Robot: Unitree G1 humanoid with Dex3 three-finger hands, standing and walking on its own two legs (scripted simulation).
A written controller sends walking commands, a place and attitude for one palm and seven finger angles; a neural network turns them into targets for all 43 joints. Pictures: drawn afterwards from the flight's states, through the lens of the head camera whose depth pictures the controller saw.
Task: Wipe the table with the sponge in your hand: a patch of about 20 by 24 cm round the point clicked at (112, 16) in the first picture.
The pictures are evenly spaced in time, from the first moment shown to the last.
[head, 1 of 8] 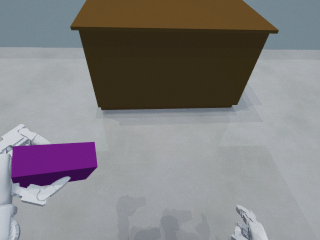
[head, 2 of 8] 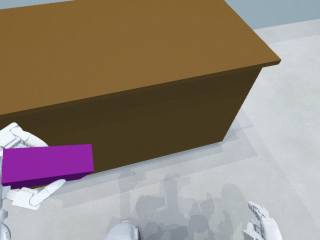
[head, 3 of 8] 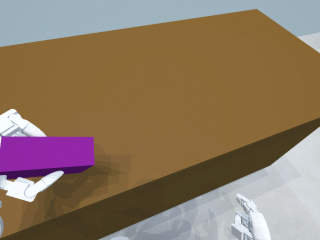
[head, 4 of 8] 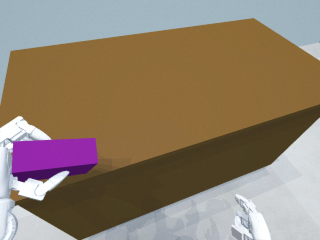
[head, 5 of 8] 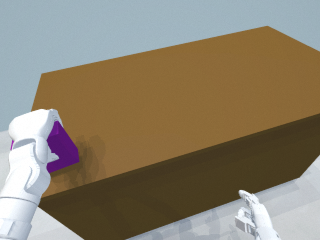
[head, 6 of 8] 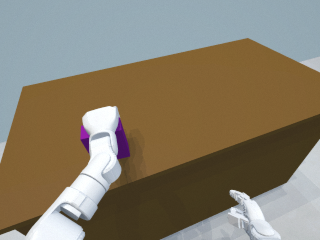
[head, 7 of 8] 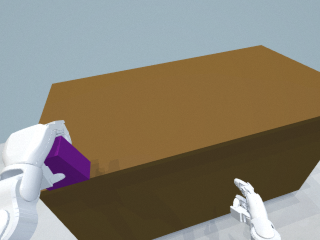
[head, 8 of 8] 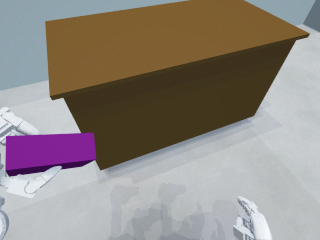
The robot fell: no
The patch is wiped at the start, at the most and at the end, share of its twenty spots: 0.00 0.90 0.90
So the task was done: yes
